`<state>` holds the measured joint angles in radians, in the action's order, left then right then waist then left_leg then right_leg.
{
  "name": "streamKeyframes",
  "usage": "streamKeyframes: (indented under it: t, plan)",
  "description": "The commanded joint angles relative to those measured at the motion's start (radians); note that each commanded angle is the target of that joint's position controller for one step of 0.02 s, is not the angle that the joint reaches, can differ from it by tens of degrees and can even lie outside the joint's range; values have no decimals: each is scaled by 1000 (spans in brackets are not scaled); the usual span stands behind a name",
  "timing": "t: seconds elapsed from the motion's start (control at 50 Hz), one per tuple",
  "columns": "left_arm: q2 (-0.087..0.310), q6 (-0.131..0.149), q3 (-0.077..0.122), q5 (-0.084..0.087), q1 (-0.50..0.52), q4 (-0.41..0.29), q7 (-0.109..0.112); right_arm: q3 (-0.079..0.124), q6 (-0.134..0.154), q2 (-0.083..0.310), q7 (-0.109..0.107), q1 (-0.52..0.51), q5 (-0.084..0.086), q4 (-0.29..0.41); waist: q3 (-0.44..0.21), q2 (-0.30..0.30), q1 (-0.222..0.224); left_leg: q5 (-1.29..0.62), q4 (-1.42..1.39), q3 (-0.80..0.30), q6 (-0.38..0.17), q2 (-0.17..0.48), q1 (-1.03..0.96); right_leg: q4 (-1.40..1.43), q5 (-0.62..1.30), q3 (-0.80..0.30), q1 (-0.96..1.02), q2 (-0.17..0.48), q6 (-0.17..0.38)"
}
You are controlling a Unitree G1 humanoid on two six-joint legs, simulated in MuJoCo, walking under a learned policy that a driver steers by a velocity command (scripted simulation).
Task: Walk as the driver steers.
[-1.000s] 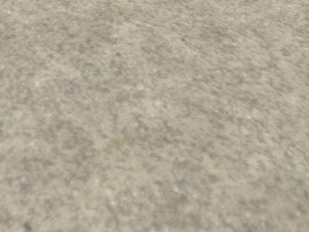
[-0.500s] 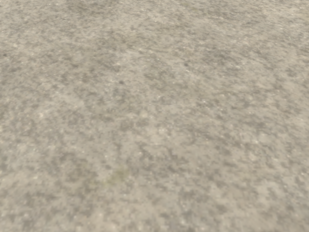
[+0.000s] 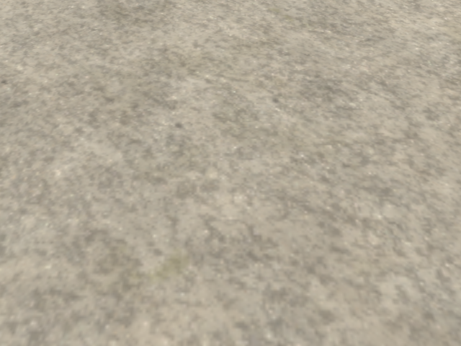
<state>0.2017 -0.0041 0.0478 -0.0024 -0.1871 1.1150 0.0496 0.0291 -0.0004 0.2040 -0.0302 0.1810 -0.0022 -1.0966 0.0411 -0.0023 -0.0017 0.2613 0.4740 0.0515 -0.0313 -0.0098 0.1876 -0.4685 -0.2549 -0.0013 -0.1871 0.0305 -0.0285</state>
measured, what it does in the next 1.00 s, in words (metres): walks ahead: right foot, then left foot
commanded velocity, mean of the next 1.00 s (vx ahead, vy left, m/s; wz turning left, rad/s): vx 0.34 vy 0.00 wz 0.00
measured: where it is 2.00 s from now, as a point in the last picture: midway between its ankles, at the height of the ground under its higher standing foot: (255, 330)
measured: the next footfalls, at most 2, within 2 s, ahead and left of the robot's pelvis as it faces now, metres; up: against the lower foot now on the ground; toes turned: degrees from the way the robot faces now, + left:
right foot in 0.42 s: +0.10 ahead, -0.16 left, +0.00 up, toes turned -4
left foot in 0.90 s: +0.53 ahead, +0.07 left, +0.00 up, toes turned +2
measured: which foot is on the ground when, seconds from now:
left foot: down 0.00-0.40, up 0.42-0.88, down 0.90-1.00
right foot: down 0.00-0.14, up 0.16-0.40, down 0.42-0.90, up 0.92-1.00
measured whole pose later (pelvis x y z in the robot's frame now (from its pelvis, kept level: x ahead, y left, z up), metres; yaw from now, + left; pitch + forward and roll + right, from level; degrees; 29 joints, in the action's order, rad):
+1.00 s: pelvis +0.35 -0.02 -0.02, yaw +0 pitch +2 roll +1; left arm 0.22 0.10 0.05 0.03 -0.38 1.06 0.01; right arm 0.06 0.10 0.24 0.04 0.04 0.01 -0.93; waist 0.05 -0.01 0.03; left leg 0.14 0.55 0.08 -0.07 -0.03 0.44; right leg -1.16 -0.46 -0.05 -0.22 0.02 0.03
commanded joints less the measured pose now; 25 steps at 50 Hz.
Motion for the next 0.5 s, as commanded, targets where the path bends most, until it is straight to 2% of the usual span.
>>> streamKeyframes:
  t: [0.02,0.08,0.1,0.12,0.14,0.16,0.18,0.2,0.22,0.24,0.28,0.3,0.34,0.36,0.38,0.4,0.42,0.44,0.46,0.48,0.5]
  plan:
    - [95,6,13,0,-34,-14,4,15,8,101,-3,23,0,23,-8,2,2,-114,-104,-63,-21,58,15,66,133,-8,-12,15,25]
    - [92,6,11,0,-43,-8,5,14,8,98,-3,30,0,20,-4,4,2,-96,-112,-66,-22,59,18,68,122,-7,-16,15,24]
    - [81,6,8,0,-65,4,5,14,7,94,-5,50,0,10,-26,13,1,25,-126,-65,-27,54,10,60,31,12,-11,-1,25]
    - [82,5,10,7,-69,7,7,22,3,116,-7,60,8,8,-10,33,-5,208,-142,-81,-44,55,20,17,-98,44,-44,-29,31]
    - [86,8,12,10,-59,-2,8,34,1,150,-10,73,16,9,16,71,-15,396,-176,-137,-76,91,36,-51,-215,74,-105,-53,39]
    - [83,15,12,10,-32,-21,7,43,4,173,-10,108,21,9,46,115,-34,546,-241,-248,-121,171,32,-141,-255,91,-193,-59,46]
    - [69,28,9,12,-7,-41,2,55,13,204,-10,140,24,7,65,170,-47,625,-312,-394,-179,277,30,-261,-227,88,-250,-41,55]
    - [71,40,11,18,15,-55,-6,63,25,215,-11,154,21,9,93,178,-55,613,-357,-495,-225,350,44,-370,-221,45,-305,0,69]
    - [82,50,17,25,32,-66,-14,62,39,203,-11,156,12,14,107,162,-56,562,-373,-543,-247,388,16,-483,-269,6,-386,31,79]
    - [86,59,22,32,24,-69,-20,59,52,189,-8,142,11,24,100,136,-41,506,-365,-543,-245,396,-24,-541,-285,-21,-449,60,89]
    - [90,78,28,37,16,-71,-29,55,66,166,-4,95,28,52,74,99,-15,365,-347,-419,-187,337,-52,-422,-237,-21,-434,85,99]
    - [83,84,29,36,20,-70,-31,57,66,171,-3,82,33,59,57,100,-10,299,-334,-341,-161,293,-25,-325,-209,6,-358,71,95]
    - [54,90,28,31,-39,-45,-36,64,58,198,1,64,39,65,26,111,31,245,-283,-212,-143,217,95,-150,-103,91,-130,8,81]
    - [50,89,31,29,-106,-16,-38,65,52,201,3,64,45,65,11,102,58,262,-235,-176,-140,194,168,-86,-14,134,-3,-30,70]
    - [54,83,37,28,-181,15,-38,61,50,188,6,70,46,67,0,83,82,280,-175,-158,-133,173,232,-65,7,152,101,-59,61]
    - [67,79,42,26,-256,34,-38,50,52,151,9,53,41,74,-2,31,114,241,-53,-121,-108,141,298,-23,-16,102,185,-37,72]
    - [144,83,59,18,-363,39,-31,27,58,71,18,27,24,94,-31,-193,147,173,327,2,-37,58,424,130,-162,-212,273,178,139]
    - [241,98,66,8,-440,39,-44,22,78,36,16,15,27,141,-54,-345,138,310,602,-20,-24,-42,643,306,-352,-666,344,371,289]
    - [209,117,48,-2,-370,31,-50,29,93,78,18,-21,50,160,1,-222,103,268,768,-119,-48,34,737,330,-518,-745,273,414,325]
    - [158,130,31,1,-278,-2,-56,32,104,108,26,-43,59,172,56,-145,70,149,801,-135,-70,82,790,324,-502,-641,230,375,285]
    - [138,133,19,4,-205,-26,-63,37,108,120,27,-21,48,156,61,-100,37,48,775,-120,-72,112,760,323,-373,-508,189,321,242]
Velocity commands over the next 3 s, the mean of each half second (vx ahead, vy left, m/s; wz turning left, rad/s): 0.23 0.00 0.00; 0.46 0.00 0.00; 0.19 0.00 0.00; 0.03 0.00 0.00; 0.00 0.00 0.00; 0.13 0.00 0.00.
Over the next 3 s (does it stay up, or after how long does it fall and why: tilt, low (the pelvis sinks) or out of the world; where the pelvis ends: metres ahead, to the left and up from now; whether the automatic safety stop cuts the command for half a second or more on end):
stays up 0.63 -0.07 -0.02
